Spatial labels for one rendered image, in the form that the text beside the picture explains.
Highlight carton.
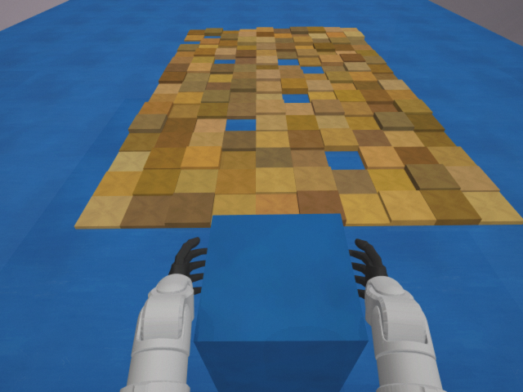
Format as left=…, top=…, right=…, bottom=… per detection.
left=194, top=213, right=369, bottom=392

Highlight robot left hand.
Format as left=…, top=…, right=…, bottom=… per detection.
left=168, top=237, right=208, bottom=295

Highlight robot right hand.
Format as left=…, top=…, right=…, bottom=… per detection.
left=349, top=238, right=388, bottom=299

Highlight right robot forearm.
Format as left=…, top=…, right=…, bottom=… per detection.
left=364, top=276, right=447, bottom=392

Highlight left robot forearm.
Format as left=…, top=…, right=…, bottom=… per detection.
left=119, top=274, right=194, bottom=392

